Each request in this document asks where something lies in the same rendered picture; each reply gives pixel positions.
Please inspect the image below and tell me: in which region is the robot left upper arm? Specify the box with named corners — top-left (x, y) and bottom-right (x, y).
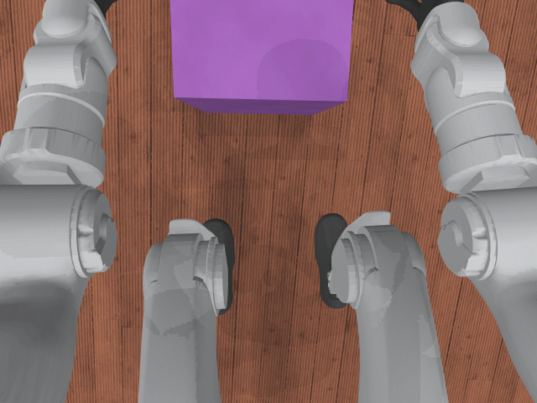
top-left (0, 185), bottom-right (117, 403)

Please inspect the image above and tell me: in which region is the robot left shin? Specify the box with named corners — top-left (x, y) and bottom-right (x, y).
top-left (143, 219), bottom-right (221, 310)

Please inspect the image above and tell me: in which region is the right robot thigh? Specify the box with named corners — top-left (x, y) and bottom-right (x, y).
top-left (336, 224), bottom-right (449, 403)

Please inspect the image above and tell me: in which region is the right robot forearm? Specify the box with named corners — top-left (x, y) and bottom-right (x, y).
top-left (410, 2), bottom-right (537, 194)

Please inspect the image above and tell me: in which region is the left robot forearm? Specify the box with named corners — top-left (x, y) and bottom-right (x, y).
top-left (0, 0), bottom-right (117, 188)

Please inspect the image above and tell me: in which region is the carton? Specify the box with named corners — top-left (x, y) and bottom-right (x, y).
top-left (170, 0), bottom-right (353, 115)

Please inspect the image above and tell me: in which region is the robot right hand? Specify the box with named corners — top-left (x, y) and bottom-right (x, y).
top-left (385, 0), bottom-right (464, 32)

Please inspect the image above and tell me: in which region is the robot left hand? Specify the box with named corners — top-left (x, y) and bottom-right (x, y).
top-left (94, 0), bottom-right (117, 19)

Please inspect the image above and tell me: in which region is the robot right upper arm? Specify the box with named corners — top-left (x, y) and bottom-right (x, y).
top-left (437, 186), bottom-right (537, 403)

